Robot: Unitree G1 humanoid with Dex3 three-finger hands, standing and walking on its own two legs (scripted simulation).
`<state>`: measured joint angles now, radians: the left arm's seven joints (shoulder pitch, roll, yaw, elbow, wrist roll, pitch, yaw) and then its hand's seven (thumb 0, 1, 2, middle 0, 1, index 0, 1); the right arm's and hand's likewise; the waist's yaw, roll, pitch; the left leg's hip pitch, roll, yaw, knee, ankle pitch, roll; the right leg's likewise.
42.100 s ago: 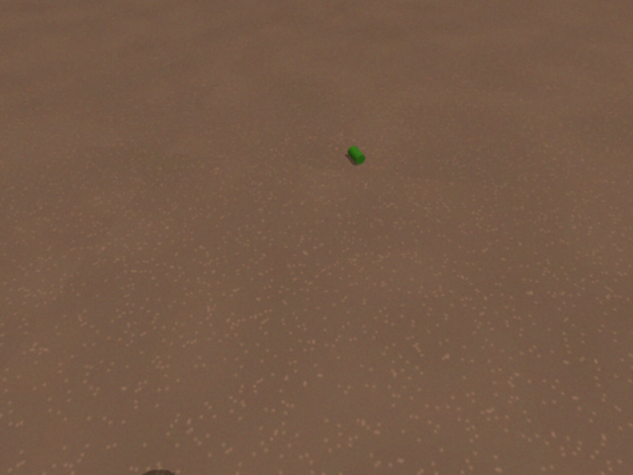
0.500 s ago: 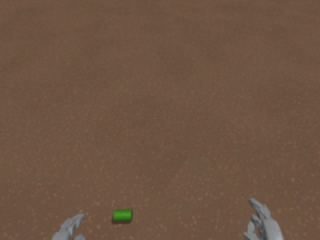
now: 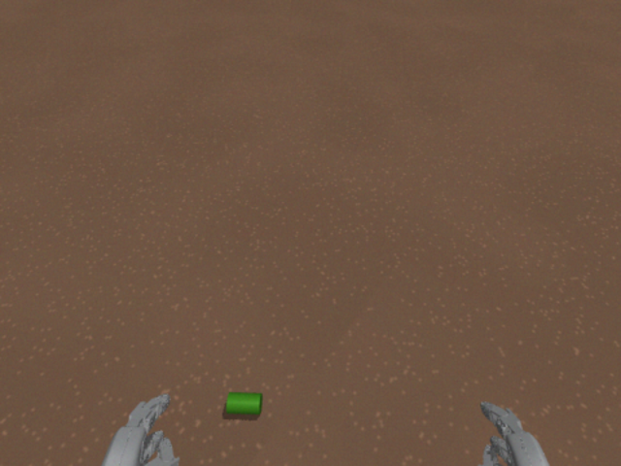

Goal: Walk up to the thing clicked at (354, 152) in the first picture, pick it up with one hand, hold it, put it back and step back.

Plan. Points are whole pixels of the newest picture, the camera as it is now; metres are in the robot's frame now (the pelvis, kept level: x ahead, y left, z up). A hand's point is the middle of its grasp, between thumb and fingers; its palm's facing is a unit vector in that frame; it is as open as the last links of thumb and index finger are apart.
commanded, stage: stand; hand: left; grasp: from above
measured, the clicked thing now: (244, 403) +0.44 +0.22 -0.69
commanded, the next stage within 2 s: none
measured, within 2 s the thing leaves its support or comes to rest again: neither
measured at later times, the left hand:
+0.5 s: hand out of the picture +0.04 +0.25 -0.11, palm faces +0.04 -0.95 -0.32, open 7.4 cm
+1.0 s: hand out of the picture +0.03 +0.24 -0.11, palm faces +0.03 -0.94 -0.33, open 7.3 cm
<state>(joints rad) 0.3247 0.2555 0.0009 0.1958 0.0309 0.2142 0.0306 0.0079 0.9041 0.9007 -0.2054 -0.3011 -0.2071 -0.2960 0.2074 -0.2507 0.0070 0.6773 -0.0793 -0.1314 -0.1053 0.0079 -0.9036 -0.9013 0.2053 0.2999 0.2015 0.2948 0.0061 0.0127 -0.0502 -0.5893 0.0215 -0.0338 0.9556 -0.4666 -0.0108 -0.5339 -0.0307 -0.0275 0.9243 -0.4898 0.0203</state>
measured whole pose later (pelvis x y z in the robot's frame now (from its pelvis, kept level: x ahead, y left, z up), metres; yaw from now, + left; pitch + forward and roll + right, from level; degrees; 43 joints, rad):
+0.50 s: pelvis -0.01 +0.01 +0.05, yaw +0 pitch -4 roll +0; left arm 0.21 0.28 0.04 1.03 0.04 0.02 0.03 0.01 0.91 0.90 -0.20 -0.30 -0.21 -0.30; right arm 0.18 -0.27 -0.04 1.05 -0.03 -0.01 -0.03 0.01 -0.91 -0.90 0.20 0.30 0.20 0.30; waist 0.02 0.00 0.06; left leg -0.19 -0.01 -0.01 0.50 -0.25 0.01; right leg -0.14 -0.06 -0.02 0.48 -0.27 0.05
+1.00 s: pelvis -0.01 +0.00 +0.06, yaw +1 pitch -4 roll +0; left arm 0.17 0.29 0.04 1.15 0.03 -0.01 0.02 0.00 0.91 0.90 -0.20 -0.30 -0.21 -0.30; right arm 0.15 -0.30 -0.04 1.13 -0.02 0.00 -0.02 0.00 -0.91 -0.90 0.20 0.30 0.20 0.30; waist 0.01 0.02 0.06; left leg -0.13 0.01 -0.03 0.38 -0.18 -0.01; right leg -0.08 -0.04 -0.04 0.37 -0.20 0.03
